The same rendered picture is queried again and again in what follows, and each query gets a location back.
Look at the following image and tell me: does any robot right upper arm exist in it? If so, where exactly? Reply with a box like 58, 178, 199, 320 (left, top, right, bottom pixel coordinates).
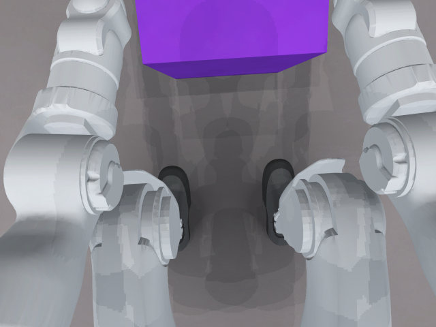
359, 111, 436, 296

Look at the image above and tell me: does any robot right forearm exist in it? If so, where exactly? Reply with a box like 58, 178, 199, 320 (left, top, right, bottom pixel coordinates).
332, 0, 436, 125

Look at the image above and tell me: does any carton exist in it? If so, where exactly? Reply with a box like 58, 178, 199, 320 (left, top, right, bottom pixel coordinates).
135, 0, 329, 79

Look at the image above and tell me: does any right robot foot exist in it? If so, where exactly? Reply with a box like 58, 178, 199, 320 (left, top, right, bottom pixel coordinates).
262, 159, 295, 245

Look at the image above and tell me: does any robot right thigh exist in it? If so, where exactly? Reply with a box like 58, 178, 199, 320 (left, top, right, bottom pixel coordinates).
286, 172, 392, 327

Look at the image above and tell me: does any robot left forearm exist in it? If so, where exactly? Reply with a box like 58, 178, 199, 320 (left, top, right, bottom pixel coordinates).
3, 0, 131, 200

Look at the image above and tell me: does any robot left upper arm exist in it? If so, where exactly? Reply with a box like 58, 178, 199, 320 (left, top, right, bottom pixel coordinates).
0, 134, 124, 327

